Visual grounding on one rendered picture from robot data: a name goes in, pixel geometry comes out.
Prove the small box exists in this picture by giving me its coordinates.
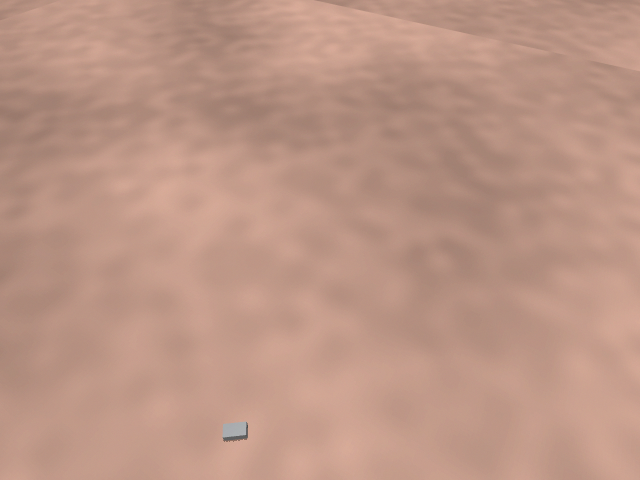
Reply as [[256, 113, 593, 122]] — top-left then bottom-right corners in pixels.
[[222, 422, 248, 441]]

